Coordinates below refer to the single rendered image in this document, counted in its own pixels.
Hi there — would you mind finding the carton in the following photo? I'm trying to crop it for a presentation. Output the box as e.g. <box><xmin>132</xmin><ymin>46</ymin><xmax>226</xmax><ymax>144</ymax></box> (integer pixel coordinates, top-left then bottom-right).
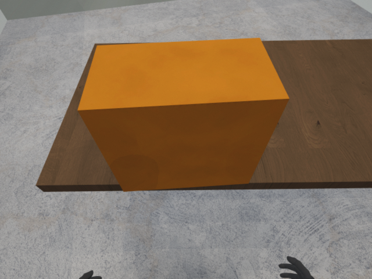
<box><xmin>78</xmin><ymin>38</ymin><xmax>289</xmax><ymax>192</ymax></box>

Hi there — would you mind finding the table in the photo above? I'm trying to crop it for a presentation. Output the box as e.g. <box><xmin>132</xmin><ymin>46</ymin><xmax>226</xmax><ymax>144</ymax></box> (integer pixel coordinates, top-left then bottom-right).
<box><xmin>36</xmin><ymin>39</ymin><xmax>372</xmax><ymax>192</ymax></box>

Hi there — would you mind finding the robot right hand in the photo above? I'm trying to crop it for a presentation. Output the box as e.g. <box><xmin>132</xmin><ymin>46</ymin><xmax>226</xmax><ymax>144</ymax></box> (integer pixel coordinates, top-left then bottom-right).
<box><xmin>278</xmin><ymin>256</ymin><xmax>314</xmax><ymax>279</ymax></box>

